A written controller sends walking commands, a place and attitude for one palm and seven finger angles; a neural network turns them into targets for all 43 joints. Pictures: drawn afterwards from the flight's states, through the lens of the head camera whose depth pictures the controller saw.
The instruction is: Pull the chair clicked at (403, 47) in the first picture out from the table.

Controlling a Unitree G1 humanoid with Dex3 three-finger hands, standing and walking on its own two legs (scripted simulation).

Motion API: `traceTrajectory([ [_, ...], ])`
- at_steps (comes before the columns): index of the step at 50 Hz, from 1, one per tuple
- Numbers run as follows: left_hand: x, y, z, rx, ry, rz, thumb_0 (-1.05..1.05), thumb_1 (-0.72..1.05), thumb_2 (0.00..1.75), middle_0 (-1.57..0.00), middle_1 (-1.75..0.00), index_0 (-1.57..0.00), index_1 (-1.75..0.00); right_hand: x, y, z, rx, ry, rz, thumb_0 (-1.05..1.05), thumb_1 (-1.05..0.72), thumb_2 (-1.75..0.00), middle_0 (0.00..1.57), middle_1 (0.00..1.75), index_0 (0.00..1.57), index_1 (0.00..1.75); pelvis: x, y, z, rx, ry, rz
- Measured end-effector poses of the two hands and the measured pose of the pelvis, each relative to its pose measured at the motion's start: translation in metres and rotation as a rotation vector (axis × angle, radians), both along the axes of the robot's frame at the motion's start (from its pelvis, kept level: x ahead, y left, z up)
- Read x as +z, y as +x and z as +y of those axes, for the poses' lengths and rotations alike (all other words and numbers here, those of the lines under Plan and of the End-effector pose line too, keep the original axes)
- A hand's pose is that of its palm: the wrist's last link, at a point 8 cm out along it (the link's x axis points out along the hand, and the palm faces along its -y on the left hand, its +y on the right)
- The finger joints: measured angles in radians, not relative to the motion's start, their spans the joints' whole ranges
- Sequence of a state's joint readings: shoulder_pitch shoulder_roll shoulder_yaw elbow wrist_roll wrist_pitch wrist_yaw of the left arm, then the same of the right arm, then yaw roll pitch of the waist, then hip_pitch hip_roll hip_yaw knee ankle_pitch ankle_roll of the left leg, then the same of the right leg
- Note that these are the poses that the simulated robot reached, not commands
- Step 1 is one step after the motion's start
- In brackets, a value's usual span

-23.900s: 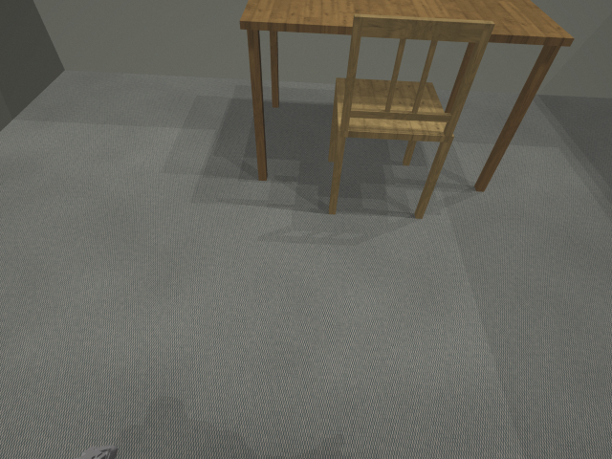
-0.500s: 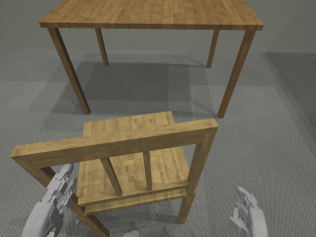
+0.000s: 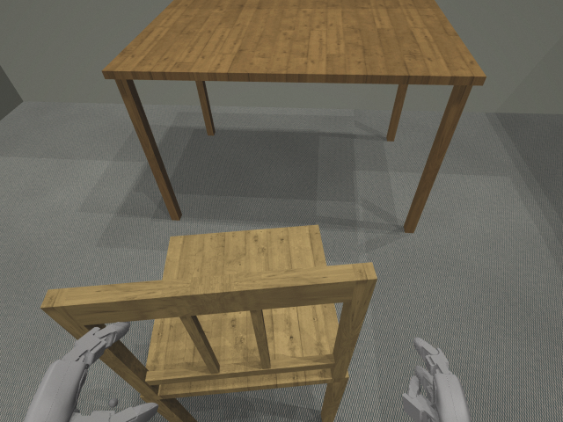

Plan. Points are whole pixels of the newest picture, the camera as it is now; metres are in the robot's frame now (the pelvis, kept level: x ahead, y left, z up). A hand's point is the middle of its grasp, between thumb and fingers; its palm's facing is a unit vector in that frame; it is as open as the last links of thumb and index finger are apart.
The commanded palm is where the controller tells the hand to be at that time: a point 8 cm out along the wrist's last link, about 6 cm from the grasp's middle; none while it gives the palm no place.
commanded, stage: draw the hand back to the body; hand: left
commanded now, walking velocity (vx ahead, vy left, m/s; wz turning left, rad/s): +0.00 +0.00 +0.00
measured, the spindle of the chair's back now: (202, 343) +0.25 +0.17 -0.09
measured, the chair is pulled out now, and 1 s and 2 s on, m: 0.62 0.61 0.61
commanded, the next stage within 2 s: step back with the hand held close in 0.64 s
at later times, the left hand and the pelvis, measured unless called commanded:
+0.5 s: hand (93, 384) +0.14 +0.24 +0.07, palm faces +0.22 -0.79 -0.57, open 6.3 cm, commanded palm +0.14 +0.28 +0.19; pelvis +0.01 -0.02 +0.00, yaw +2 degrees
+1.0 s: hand (60, 312) +0.18 +0.25 +0.16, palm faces +0.33 -0.78 -0.53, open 7.4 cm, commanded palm +0.12 +0.29 +0.19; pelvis -0.03 +0.00 +0.01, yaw -1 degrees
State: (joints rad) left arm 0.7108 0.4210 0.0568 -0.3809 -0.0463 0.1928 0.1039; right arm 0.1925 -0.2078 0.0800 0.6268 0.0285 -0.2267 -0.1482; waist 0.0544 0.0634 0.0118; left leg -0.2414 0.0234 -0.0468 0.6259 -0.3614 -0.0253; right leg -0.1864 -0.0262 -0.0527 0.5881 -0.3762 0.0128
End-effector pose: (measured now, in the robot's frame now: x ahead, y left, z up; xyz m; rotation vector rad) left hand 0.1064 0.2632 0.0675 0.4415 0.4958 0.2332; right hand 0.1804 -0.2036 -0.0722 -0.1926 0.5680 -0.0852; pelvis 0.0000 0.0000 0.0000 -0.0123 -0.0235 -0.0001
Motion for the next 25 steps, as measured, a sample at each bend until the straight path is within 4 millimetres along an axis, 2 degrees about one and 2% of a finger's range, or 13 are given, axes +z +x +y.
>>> traceTrajectory([
  [12, 0.009, 0.008, 0.007, 0.068, 0.061, 0.059, 0.01, 0.55, 0.73, -0.16, -0.23, -0.47, -0.35, 0.002, 0.027, -0.009, 0.042, 0.017, -0.015, 0.01, -0.9, -0.9, 0.2, 0.3, 0.2, 0.3, 0.004, 0.015, -0.01, 0.014, 0.012, -0.019],
  [22, 0.018, 0.005, 0.006, 0.091, 0.106, 0.066, 0.01, 0.82, 0.86, -0.2, -0.28, -0.48, -0.39, -0.01, 0.025, -0.017, 0.059, 0.034, 0.022, 0.01, -0.9, -0.9, 0.2, 0.3, 0.2, 0.3, 0.003, 0.016, -0.02, 0.025, 0.018, -0.016],
  [25, 0.038, 0.004, 0.006, 0.114, 0.139, -0.033, 0.02, 0.85, 0.88, -0.21, -0.29, -0.49, -0.4, -0.014, 0.022, -0.018, 0.073, 0.033, 0.038, 0.01, -0.9, -0.9, 0.2, 0.3, 0.2, 0.3, 0.003, 0.014, -0.022, 0.032, 0.019, -0.019],
])
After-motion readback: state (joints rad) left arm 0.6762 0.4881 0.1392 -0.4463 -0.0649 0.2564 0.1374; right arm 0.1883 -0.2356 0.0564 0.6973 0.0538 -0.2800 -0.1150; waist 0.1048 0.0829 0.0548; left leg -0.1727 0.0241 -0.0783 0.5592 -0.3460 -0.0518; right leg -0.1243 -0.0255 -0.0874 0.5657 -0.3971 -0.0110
